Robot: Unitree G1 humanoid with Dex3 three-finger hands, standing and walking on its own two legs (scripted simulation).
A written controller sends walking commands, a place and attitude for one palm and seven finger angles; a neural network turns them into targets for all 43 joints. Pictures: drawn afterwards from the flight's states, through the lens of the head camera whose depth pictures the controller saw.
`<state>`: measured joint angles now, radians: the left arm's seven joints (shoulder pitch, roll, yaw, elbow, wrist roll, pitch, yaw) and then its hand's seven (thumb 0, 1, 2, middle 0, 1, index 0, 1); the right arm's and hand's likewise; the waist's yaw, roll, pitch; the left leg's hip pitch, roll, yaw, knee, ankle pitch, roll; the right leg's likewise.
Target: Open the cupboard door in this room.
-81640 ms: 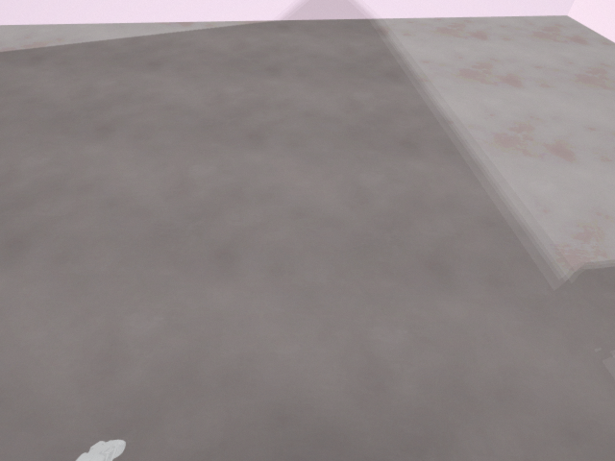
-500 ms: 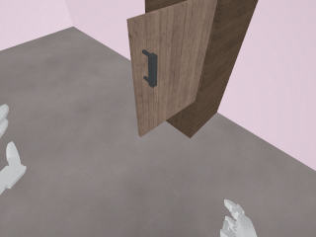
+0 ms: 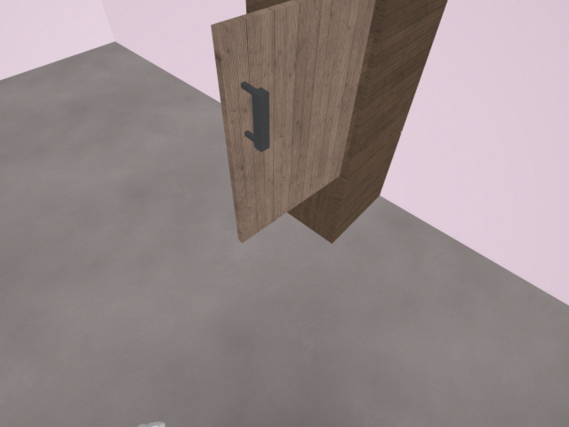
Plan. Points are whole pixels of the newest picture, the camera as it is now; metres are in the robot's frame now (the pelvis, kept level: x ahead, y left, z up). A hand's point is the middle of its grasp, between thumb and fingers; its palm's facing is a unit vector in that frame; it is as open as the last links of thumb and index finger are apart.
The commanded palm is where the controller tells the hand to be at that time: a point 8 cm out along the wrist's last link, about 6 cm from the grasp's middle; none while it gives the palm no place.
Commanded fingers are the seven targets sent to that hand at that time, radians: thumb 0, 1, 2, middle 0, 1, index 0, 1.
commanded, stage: let the arm hang, fingers relaxed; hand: left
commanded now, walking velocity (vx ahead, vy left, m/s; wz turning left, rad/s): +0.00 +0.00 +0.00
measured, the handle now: (254, 116) +0.65 +0.08 +0.07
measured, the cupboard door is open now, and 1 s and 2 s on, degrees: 84 84 84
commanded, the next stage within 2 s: look to check the result in 0.82 s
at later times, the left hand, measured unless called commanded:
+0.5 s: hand out of the picture -0.01 +0.17 -0.16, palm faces +0.04 -0.97 -0.22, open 7.4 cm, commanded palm none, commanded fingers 0.00 0.90 0.90 -0.20 -0.30 -0.20 -0.30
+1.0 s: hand out of the picture +0.00 +0.16 -0.17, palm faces +0.05 -0.98 -0.18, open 7.4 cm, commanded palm none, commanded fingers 0.00 0.90 0.90 -0.20 -0.30 -0.20 -0.30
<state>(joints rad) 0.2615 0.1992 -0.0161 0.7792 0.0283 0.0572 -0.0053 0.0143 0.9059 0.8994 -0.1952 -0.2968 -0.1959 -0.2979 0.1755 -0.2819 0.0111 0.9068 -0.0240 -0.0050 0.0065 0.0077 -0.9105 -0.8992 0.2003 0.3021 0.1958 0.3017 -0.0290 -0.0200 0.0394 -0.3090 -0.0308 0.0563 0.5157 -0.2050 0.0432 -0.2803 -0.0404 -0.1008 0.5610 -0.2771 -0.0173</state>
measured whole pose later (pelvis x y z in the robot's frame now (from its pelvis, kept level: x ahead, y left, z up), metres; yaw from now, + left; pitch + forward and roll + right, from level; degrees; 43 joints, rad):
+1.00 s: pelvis +0.02 -0.01 +0.01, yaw +0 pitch -2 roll +0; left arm 0.29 0.13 0.01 1.17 0.01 0.00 0.03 0.01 0.91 0.90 -0.19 -0.30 -0.20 -0.30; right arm 0.27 -0.13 0.02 1.16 -0.02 0.00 -0.04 0.00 -0.91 -0.90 0.20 0.30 0.19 0.30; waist 0.00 0.00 0.05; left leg -0.19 -0.02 0.04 0.39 -0.18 0.03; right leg -0.14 -0.02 -0.12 0.41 -0.24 -0.02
